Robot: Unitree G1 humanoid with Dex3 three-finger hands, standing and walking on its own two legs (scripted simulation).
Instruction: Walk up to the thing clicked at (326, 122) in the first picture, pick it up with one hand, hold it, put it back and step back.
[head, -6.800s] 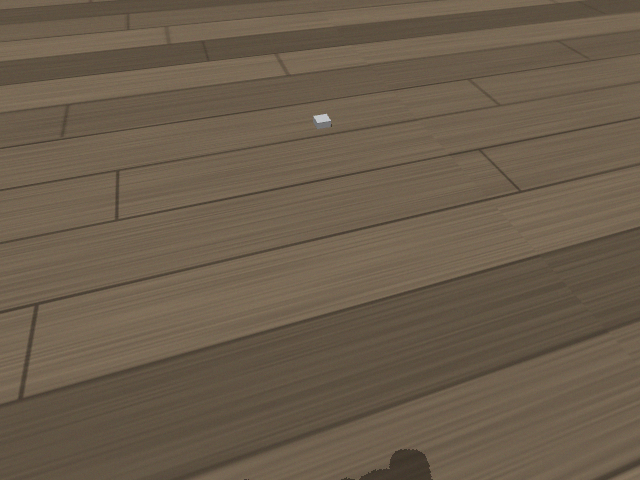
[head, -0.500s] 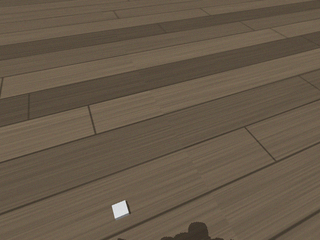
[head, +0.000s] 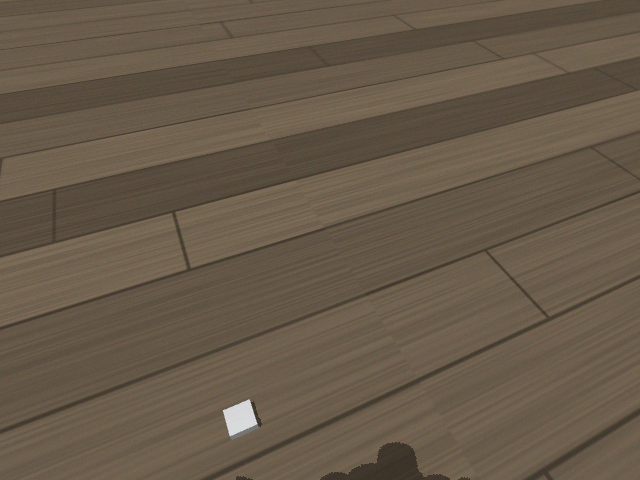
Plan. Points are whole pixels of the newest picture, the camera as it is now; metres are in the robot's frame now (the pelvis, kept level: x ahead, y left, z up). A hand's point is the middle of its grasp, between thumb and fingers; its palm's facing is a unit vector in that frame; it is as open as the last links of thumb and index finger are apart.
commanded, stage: stand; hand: left
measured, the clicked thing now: (240, 419) +0.42 +0.22 -0.76
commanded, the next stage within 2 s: none
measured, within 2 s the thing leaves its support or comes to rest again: neither
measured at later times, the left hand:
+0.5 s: hand out of the picture +0.06 +0.25 -0.16, palm faces -0.02 -0.94 -0.33, open 7.4 cm
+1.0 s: hand out of the picture +0.08 +0.25 -0.16, palm faces -0.01 -0.94 -0.34, open 7.4 cm
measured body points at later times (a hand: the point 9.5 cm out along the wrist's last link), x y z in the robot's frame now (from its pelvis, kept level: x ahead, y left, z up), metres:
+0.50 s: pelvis +0.00 +0.00 +0.00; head +0.01 +0.00 +0.45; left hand +0.07 +0.30 -0.14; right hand +0.07 -0.30 -0.13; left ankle +0.02 +0.12 -0.75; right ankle -0.02 -0.13 -0.75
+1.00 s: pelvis +0.01 +0.00 +0.00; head +0.02 +0.00 +0.45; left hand +0.08 +0.30 -0.13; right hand +0.10 -0.30 -0.13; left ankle +0.02 +0.12 -0.75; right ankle -0.02 -0.13 -0.75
